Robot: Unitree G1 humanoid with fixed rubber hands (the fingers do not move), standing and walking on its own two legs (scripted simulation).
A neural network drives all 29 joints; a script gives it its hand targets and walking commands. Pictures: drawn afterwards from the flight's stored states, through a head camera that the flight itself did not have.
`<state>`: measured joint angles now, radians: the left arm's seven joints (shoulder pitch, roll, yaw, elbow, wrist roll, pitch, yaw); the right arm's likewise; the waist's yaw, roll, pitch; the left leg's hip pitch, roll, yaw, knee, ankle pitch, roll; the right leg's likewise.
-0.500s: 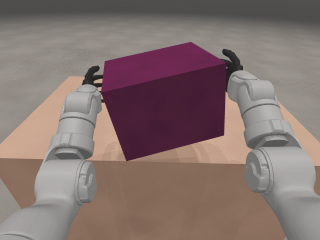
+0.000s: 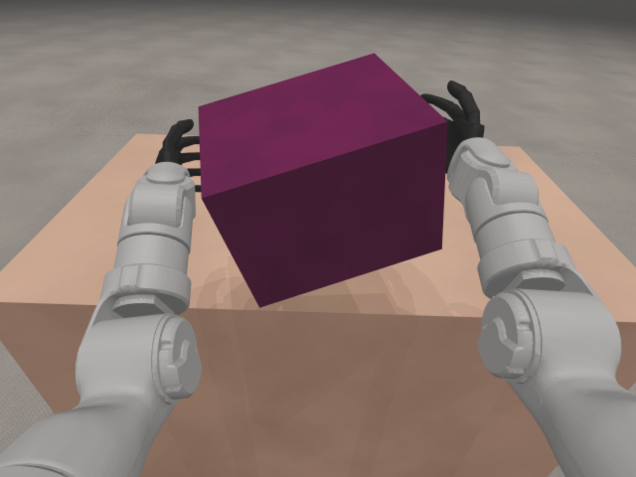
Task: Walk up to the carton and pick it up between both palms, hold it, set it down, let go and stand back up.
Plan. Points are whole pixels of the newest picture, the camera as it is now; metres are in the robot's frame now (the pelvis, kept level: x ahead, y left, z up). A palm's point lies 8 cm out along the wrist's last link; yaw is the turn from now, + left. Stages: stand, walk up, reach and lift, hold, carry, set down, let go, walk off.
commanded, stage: set down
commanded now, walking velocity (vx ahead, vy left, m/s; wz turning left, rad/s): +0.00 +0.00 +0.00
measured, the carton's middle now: (318, 176) +0.45 +0.03 +0.22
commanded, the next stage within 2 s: none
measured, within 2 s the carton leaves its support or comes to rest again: neither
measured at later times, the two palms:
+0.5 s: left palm (196, 192) +0.43 +0.20 +0.20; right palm (448, 169) +0.45 -0.14 +0.24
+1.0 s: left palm (208, 200) +0.44 +0.19 +0.18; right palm (453, 182) +0.46 -0.16 +0.21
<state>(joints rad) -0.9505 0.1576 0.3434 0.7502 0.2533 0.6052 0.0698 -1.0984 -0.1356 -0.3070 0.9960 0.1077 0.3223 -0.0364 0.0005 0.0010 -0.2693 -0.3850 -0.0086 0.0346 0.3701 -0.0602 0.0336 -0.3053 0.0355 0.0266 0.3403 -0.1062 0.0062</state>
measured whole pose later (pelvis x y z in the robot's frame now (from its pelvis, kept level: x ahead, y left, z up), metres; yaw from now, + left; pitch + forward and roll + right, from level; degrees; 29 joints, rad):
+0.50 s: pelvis +0.03 -0.01 +0.00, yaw +0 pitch +7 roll -1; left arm -0.91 0.13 0.34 0.75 0.22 0.57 0.14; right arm -1.01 -0.15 -0.19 1.00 0.11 0.21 -0.03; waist 0.00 -0.02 -0.23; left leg -0.38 0.00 0.03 0.35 -0.08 0.03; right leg -0.30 0.04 0.03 0.30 -0.12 0.00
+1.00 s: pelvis +0.03 -0.01 +0.00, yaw +0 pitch +6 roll -1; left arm -0.90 0.09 0.34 0.75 0.26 0.46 0.14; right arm -0.99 -0.15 -0.30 1.02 0.11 0.12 0.03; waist 0.00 -0.02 -0.18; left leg -0.38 0.00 0.03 0.35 -0.08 0.03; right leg -0.30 0.04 0.03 0.30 -0.12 0.00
